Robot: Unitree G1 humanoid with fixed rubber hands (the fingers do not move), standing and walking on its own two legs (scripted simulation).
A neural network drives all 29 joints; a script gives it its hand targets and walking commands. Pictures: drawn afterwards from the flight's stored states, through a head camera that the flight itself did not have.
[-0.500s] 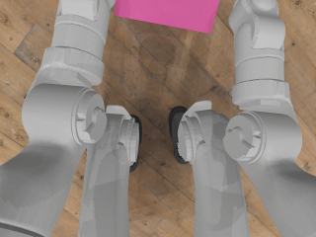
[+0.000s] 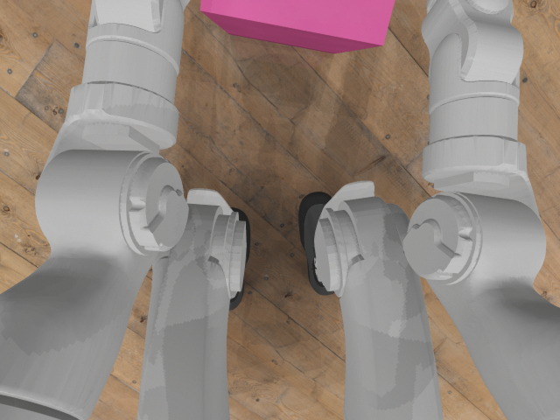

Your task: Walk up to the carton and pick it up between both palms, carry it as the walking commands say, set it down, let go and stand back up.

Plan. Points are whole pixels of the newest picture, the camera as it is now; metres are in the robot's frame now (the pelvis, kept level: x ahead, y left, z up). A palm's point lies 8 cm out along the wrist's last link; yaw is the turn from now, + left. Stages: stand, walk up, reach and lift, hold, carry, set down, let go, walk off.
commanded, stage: set down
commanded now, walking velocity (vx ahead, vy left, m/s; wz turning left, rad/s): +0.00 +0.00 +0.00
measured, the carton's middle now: out of the picture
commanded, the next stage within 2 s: none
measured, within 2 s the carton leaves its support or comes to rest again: neither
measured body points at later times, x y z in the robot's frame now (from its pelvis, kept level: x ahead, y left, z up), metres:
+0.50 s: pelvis +0.01 +0.00 -0.01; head +0.39 -0.01 +0.22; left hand +0.60 +0.08 -0.18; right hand +0.56 -0.19 -0.18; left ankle +0.08 +0.09 -0.36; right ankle +0.10 -0.09 -0.36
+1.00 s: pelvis +0.01 +0.00 -0.01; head +0.39 -0.01 +0.22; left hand +0.60 +0.08 -0.18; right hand +0.55 -0.19 -0.18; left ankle +0.08 +0.09 -0.36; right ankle +0.10 -0.09 -0.36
